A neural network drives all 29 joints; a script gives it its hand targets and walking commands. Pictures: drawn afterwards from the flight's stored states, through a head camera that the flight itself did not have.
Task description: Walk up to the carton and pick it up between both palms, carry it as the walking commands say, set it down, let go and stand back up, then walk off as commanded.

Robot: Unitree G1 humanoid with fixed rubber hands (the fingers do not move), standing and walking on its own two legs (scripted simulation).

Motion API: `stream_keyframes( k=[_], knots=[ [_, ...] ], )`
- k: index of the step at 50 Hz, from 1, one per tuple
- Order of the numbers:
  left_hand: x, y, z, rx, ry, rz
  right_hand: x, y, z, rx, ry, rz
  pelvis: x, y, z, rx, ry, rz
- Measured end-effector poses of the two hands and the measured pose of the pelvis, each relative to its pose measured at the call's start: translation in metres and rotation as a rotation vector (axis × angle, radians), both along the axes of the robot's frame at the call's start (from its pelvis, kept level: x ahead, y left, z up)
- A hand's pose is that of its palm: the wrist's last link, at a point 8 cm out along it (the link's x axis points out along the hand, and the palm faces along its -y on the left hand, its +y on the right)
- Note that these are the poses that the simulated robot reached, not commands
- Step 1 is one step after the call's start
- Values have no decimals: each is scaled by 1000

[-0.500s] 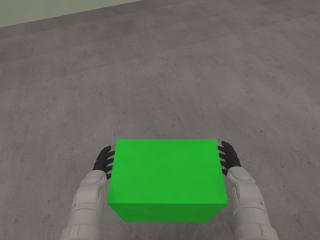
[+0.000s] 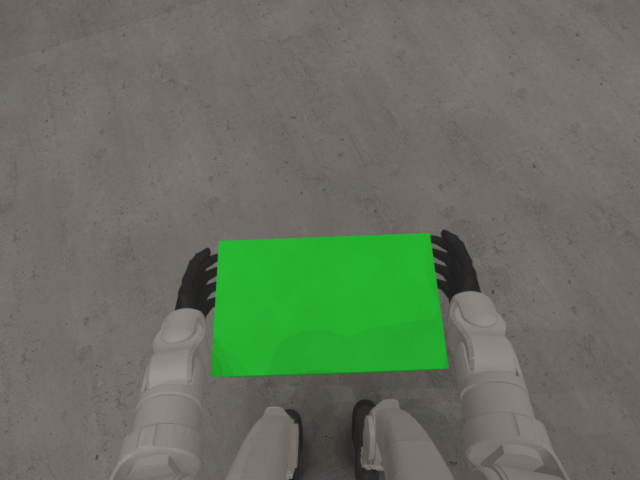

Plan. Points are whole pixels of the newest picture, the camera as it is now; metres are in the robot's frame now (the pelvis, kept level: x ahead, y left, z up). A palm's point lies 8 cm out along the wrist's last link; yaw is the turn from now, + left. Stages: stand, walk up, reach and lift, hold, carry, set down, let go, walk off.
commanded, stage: set down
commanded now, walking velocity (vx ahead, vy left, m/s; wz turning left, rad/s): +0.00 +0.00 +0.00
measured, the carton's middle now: (327, 316) +0.32 +0.01 -0.15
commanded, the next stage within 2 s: none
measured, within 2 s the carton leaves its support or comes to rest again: neither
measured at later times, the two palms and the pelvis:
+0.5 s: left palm (217, 291) +0.37 +0.18 -0.16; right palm (444, 283) +0.36 -0.18 -0.15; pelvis -0.01 +0.01 -0.07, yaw -1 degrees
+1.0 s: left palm (236, 291) +0.39 +0.17 -0.26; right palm (431, 279) +0.40 -0.18 -0.25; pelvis -0.04 +0.01 -0.14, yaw -1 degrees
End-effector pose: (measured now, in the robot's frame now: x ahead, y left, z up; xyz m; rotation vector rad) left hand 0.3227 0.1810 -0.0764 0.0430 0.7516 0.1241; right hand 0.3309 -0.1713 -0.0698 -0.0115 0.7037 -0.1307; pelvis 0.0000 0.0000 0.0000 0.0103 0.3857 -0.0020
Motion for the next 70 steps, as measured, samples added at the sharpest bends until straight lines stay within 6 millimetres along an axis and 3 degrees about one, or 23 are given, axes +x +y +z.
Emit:
stream_keyframes(
  k=[7, 17, 28, 39, 52, 64, 70],
  knots=[
    [17, 0, -21, -4, -14, -24, 7, 0, -22, 5, -13, -32, -13, 6, -21, -5, 63, -8],
    [32, 0, -50, -12, 7, -23, 22, 0, -49, 17, 8, -46, -14, 12, -46, 0, 140, -22],
    [49, -8, -93, -7, 26, -21, 37, -8, -95, 36, 27, -53, -13, 8, -75, 11, 246, -23],
    [62, -15, -123, -1, -6, -15, 54, -15, -125, 34, -5, -45, -20, 4, -108, 20, 300, -23],
    [70, -10, -186, 4, 14, -13, 68, -10, -184, 28, 15, -32, -37, 9, -149, 17, 360, -26],
    [92, -8, -205, -7, -13, -7, 87, -7, -203, 15, -10, -31, -43, 16, -177, 6, 379, -27],
    [91, -7, -239, 6, 26, -2, 91, -7, -237, 16, 30, -15, -47, 15, -192, 11, 406, -26]
  ],
)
